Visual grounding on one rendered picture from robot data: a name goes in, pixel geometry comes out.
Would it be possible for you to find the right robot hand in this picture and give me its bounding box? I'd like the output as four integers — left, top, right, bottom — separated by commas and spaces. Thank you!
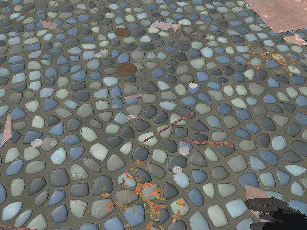
245, 196, 307, 230

